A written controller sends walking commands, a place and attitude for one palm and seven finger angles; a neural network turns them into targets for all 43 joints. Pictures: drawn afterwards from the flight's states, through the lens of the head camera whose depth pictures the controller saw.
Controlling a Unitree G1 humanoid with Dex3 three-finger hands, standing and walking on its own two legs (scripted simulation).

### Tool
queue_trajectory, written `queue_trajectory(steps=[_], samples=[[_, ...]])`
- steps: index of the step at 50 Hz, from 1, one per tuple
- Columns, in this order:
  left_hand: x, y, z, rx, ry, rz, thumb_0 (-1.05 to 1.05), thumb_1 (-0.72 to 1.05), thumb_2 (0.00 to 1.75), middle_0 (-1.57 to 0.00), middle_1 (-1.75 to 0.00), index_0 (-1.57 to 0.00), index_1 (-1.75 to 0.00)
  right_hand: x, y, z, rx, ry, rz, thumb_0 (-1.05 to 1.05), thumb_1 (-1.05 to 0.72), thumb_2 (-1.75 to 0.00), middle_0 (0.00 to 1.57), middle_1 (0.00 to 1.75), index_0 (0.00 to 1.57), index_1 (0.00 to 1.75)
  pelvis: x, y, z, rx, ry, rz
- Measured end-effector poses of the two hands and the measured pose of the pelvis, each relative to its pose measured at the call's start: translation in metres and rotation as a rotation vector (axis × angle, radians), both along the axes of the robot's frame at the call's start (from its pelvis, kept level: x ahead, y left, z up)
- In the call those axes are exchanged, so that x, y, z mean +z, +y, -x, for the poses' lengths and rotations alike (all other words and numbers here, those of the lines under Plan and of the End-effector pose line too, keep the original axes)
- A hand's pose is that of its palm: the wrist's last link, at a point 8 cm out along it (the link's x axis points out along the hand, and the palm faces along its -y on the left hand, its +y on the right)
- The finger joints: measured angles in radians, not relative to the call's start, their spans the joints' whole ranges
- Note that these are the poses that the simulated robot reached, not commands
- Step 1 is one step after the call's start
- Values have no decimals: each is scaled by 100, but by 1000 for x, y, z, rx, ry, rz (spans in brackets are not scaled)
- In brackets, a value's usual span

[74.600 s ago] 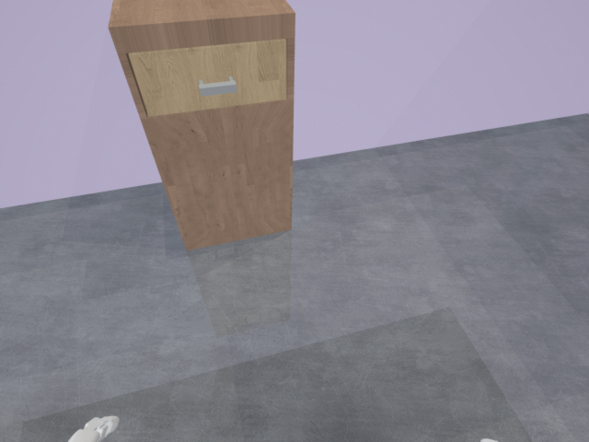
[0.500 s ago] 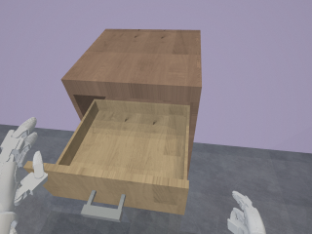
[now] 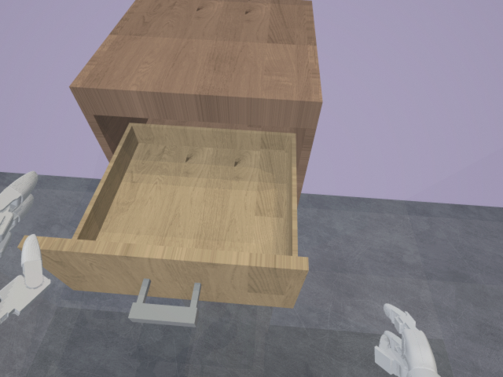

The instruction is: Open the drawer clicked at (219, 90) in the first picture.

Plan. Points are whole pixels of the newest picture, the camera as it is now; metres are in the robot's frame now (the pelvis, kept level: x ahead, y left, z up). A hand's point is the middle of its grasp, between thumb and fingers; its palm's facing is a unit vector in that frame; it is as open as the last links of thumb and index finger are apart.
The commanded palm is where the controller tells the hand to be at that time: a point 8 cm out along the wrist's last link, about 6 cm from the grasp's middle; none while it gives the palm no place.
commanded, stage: step back with the hand held close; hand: left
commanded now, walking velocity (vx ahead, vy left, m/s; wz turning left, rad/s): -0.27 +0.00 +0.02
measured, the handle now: (168, 300) +0.24 +0.15 -0.03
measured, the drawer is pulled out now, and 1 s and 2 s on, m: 0.29 0.29 0.29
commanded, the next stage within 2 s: stop stepping back and stand still in 0.86 s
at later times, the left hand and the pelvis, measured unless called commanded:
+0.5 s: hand (13, 334) +0.14 +0.24 +0.16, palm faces +0.34 -0.84 -0.43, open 7.4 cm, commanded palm +0.06 +0.29 +0.18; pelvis -0.05 +0.00 -0.01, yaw +3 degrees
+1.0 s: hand out of the picture +0.04 +0.21 +0.15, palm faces +0.28 -0.82 -0.51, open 7.4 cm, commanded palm -0.03 +0.26 +0.18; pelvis -0.16 -0.03 +0.00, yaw +1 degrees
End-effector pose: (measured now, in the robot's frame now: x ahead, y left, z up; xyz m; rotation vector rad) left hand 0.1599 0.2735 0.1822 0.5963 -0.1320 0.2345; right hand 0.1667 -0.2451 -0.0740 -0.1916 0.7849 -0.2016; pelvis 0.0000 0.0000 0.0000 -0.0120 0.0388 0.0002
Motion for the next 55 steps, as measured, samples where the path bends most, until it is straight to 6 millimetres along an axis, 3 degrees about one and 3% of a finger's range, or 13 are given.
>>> queue_trajectory(steps=[6,12,20,25,30,34,39,42,45,51,55], samples=[[4,11,20,43,-57,-8,2,89,90,-21,-31,-21,-30,-2,20,6,38,-41,-20,1,-90,-90,20,30,20,29,-4,6,15,-11,-3,-11],[-3,4,35,56,-74,31,2,89,90,-21,-31,-21,-30,-5,31,19,79,-72,-44,1,-90,-90,20,30,20,30,-8,3,31,-19,-21,-10],[-7,-6,47,25,-135,98,2,89,90,-21,-31,-21,-30,-6,14,51,78,-5,2,1,-90,-90,20,30,21,30,-9,-3,45,20,-14,-5],[-9,6,54,11,-147,80,2,89,90,-21,-31,-21,-30,-1,2,69,50,35,78,1,-90,-90,20,30,20,30,-10,4,52,49,3,-2],[2,16,64,10,-126,2,2,89,90,-21,-31,-21,-30,0,10,75,42,10,60,1,-90,-90,20,30,20,29,-6,7,66,25,8,-9],[13,7,76,4,-133,-16,2,89,90,-21,-31,-21,-30,-3,23,77,59,-25,-10,1,-90,-90,20,30,20,29,-3,2,78,-3,28,1],[7,-22,90,-31,-100,10,2,89,90,-20,-31,-21,-30,-14,26,88,98,-43,-82,1,-90,-90,20,30,20,30,-4,-14,108,-26,28,21],[4,-38,105,-65,-68,19,2,89,90,-21,-31,-21,-30,-16,18,103,94,-32,-103,1,-90,-90,20,30,20,30,-2,-22,125,-10,21,18],[2,-41,125,-65,-37,25,1,89,90,-21,-31,-21,-30,-9,4,122,59,-11,-77,1,-90,-90,21,30,21,30,2,-26,136,1,33,-24],[-7,-23,166,36,-17,40,1,89,90,-21,-31,-22,-30,7,-20,152,30,-5,37,1,-90,-90,20,30,20,30,3,-25,161,20,37,-36],[-11,-12,193,57,-71,73,2,89,90,-21,-31,-21,-30,12,-22,173,34,-26,87,1,-90,-90,20,30,20,29,-3,-19,185,44,-5,-29]])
